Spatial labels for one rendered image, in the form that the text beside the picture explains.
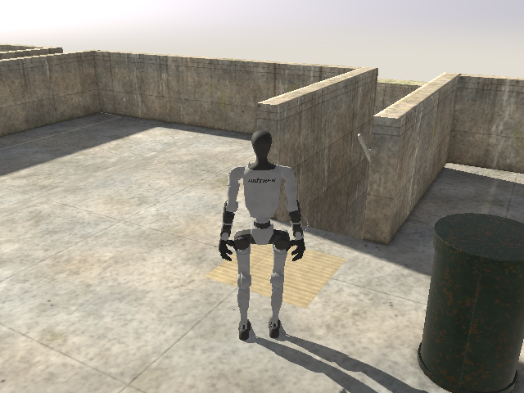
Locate robot right upper arm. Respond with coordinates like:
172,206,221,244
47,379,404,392
279,165,298,211

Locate left robot foot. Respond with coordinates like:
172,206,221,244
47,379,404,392
238,319,251,341

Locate humanoid robot head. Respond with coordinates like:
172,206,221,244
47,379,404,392
248,130,276,170

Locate left robot hand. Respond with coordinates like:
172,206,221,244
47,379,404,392
219,238,237,261

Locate left robot forearm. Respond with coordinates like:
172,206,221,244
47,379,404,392
219,201,235,241

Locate right robot hand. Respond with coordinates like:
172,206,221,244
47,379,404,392
286,238,305,261

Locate robot left upper arm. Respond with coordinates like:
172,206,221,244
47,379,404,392
226,166,245,212

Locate right robot forearm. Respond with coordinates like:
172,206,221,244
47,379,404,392
289,199,304,240

